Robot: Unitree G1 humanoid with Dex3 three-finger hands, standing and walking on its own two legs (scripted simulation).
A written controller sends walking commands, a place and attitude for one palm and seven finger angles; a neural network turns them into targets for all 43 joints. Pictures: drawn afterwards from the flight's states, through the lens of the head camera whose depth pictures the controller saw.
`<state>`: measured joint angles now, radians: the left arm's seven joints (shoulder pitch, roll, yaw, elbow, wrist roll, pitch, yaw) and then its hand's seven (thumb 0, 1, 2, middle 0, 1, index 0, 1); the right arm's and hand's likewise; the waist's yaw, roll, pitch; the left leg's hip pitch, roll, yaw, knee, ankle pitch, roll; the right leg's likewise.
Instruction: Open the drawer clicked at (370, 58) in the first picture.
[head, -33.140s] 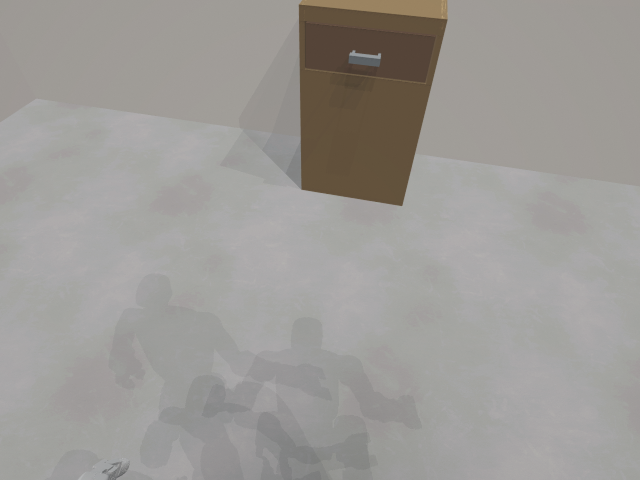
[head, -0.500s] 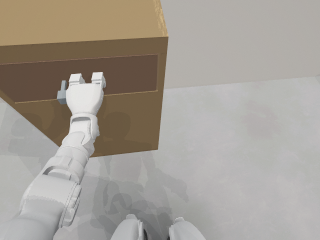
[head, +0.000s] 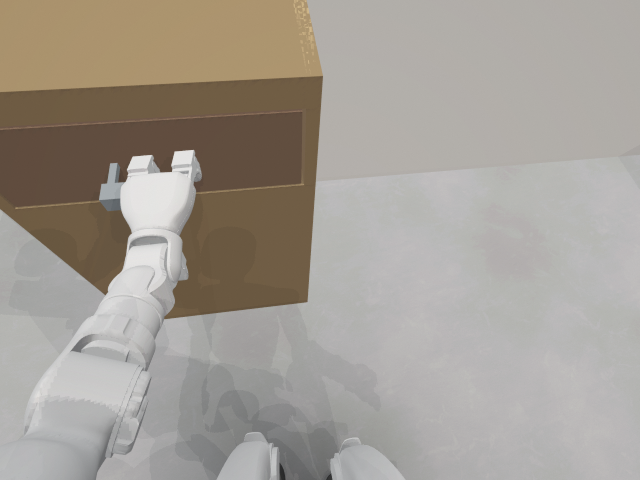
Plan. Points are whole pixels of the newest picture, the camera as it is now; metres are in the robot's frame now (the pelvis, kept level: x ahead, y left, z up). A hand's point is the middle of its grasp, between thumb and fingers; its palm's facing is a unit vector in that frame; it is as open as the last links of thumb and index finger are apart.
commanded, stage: lower the fingers behind the handle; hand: left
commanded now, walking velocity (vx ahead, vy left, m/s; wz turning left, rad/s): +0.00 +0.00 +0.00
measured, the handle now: (146, 181) +0.53 +0.22 -0.01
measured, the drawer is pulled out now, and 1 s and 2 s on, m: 0.00 0.00 0.10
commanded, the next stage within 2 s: close the thumb around the handle in 0.22 s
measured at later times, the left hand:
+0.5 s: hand (173, 215) +0.48 +0.18 -0.02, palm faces -0.02 -0.04 -1.00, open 13.0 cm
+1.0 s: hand (174, 217) +0.48 +0.18 -0.03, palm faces -0.04 -0.04 -1.00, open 6.2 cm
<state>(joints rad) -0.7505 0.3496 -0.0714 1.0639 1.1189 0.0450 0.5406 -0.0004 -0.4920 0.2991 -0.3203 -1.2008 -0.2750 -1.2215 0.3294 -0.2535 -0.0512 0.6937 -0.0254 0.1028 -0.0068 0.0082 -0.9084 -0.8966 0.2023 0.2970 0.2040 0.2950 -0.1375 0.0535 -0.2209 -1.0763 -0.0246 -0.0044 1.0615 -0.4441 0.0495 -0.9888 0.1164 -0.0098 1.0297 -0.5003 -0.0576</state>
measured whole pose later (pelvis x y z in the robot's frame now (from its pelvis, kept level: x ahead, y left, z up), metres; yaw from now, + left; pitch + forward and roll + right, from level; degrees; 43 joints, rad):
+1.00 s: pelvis +0.01 +0.01 +0.01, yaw -1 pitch +26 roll -3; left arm -0.75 0.33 -0.07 1.09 1.11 0.08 0.52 0.00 0.64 0.79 -0.35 -1.34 -0.36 -1.32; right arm 0.34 -0.23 -0.03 0.68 -0.02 0.12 0.00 0.01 -0.91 -0.90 0.20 0.30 0.21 0.30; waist -0.15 0.07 -0.22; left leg -1.04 -0.02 0.02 1.03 -0.44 0.07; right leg -0.95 0.11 0.02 0.99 -0.49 -0.04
